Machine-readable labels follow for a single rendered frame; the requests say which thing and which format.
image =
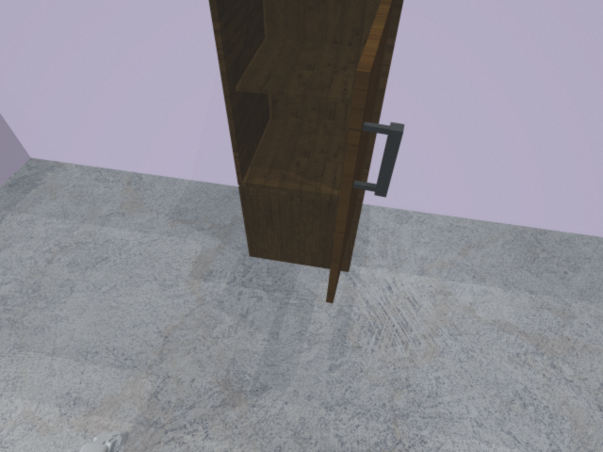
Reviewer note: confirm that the handle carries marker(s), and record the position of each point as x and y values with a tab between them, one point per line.
394	132

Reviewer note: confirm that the robot left hand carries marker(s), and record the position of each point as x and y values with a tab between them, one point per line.
106	441

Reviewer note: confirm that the cupboard door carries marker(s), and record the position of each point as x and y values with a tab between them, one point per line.
364	96

